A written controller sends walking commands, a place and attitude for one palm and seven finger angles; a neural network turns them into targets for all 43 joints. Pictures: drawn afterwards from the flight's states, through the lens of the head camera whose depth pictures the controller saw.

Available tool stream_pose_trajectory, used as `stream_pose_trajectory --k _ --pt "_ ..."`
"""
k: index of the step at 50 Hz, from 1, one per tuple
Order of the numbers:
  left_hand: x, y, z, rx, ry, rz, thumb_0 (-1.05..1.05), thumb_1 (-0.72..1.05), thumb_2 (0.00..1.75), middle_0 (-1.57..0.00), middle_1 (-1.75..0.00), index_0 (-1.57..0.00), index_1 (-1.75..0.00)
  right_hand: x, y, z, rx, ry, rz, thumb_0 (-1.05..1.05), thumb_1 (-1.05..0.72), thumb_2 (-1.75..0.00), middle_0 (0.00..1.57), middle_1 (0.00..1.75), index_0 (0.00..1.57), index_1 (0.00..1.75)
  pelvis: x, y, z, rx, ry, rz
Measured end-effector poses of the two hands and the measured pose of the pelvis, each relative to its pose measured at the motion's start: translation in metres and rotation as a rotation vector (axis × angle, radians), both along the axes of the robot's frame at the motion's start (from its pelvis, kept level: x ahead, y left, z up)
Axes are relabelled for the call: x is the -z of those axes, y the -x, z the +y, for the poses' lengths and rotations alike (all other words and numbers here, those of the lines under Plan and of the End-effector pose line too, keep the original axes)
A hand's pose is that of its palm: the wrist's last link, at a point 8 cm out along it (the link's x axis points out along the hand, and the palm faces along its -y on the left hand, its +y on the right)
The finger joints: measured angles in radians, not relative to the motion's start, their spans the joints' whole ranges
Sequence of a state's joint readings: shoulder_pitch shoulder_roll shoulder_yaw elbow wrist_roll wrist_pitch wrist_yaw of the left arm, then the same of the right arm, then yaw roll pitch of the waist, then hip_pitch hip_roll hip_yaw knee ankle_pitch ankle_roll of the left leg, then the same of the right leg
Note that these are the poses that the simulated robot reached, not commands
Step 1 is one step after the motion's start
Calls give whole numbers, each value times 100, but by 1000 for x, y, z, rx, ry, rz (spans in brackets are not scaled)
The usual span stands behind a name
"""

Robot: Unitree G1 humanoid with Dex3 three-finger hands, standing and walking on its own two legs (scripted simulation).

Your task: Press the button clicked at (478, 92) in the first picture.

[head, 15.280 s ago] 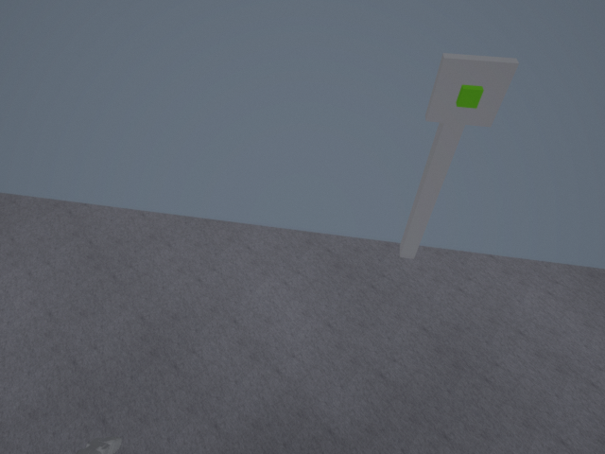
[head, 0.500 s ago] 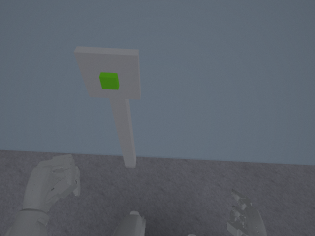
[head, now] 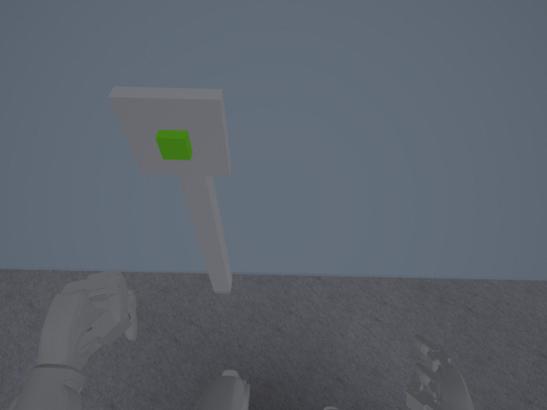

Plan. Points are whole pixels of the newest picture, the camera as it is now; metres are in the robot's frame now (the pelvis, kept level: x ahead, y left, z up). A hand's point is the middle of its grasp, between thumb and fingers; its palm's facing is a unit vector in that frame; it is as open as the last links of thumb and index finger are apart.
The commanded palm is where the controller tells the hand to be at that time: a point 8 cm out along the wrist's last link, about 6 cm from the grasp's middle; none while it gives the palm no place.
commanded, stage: aim a knuckle at the button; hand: left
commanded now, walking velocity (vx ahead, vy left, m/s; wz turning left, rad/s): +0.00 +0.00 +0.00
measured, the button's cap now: (175, 144) +0.54 +0.22 +0.07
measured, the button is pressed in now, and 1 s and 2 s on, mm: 0 0 0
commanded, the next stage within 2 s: press the button with the knuckle in 1.96 s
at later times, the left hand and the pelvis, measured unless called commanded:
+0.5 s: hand (150, 269) +0.29 +0.20 +0.05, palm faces +0.03 -1.00 -0.03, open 3.1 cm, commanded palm +0.28 +0.25 +0.05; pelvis +0.00 +0.00 +0.00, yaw -1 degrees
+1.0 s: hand (171, 221) +0.38 +0.19 +0.04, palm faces +0.04 -1.00 -0.02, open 3.1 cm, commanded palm +0.37 +0.24 +0.04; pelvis +0.00 +0.01 -0.01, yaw -2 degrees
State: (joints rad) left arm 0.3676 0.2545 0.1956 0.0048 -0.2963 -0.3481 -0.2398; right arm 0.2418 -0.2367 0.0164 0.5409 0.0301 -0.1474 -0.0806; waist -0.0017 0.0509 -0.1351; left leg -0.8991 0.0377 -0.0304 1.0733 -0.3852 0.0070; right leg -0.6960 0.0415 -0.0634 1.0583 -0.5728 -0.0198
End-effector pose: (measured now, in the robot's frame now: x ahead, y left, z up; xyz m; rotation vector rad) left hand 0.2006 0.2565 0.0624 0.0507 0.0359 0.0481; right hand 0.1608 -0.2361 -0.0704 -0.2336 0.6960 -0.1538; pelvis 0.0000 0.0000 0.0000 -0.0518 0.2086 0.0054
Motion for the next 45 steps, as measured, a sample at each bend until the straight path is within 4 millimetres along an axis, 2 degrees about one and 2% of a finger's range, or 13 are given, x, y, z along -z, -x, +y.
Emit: stream_pose_trajectory --k 7,15,35,45 --pt "2 -4 -2 1 2 -1 2 90 90 -130 -150 -130 -150 3 -9 3 -20 -10 -6 1 -90 -90 20 30 21 30 1 -2 -2 -2 -1 8" --pt "5 -32 -4 15 11 -28 2 90 90 -130 -150 -130 -150 10 -8 1 -27 -1 16 1 -90 -90 20 30 21 30 6 -2 -3 -1 -1 21" --pt "15 -110 -12 13 21 -27 2 90 90 -130 -150 -130 -150 24 32 -11 47 15 165 1 -91 -90 20 30 21 30 6 -2 2 22 -8 51" --pt "19 -144 -9 2 24 -35 2 90 90 -130 -150 -130 -150 33 51 -12 73 15 247 1 -91 -90 20 30 21 30 9 -2 5 29 -5 71"
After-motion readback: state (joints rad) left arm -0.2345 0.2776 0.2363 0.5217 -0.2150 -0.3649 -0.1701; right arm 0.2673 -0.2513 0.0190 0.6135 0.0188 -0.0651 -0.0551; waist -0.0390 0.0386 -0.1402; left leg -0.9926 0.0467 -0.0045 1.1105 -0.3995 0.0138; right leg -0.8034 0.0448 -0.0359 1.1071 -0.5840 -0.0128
